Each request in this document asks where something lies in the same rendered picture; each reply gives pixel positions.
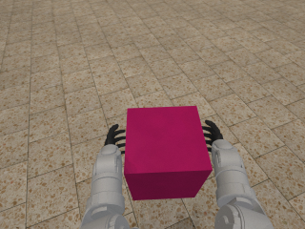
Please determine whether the robot left forearm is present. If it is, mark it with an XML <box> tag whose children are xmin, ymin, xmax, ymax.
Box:
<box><xmin>79</xmin><ymin>144</ymin><xmax>125</xmax><ymax>229</ymax></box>

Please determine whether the right robot hand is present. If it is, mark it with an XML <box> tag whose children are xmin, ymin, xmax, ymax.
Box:
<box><xmin>201</xmin><ymin>119</ymin><xmax>224</xmax><ymax>152</ymax></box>

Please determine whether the left robot hand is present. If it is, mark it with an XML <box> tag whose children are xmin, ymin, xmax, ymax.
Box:
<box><xmin>104</xmin><ymin>124</ymin><xmax>126</xmax><ymax>155</ymax></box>

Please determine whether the carton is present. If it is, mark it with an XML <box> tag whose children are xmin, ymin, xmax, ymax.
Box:
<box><xmin>124</xmin><ymin>106</ymin><xmax>213</xmax><ymax>200</ymax></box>

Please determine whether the robot left upper arm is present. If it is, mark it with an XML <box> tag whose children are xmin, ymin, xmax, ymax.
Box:
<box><xmin>80</xmin><ymin>213</ymin><xmax>131</xmax><ymax>229</ymax></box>

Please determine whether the robot right upper arm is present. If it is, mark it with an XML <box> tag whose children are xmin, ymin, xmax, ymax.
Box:
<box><xmin>214</xmin><ymin>203</ymin><xmax>274</xmax><ymax>229</ymax></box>

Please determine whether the robot right forearm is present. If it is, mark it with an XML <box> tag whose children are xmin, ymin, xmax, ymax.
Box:
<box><xmin>211</xmin><ymin>139</ymin><xmax>267</xmax><ymax>217</ymax></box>

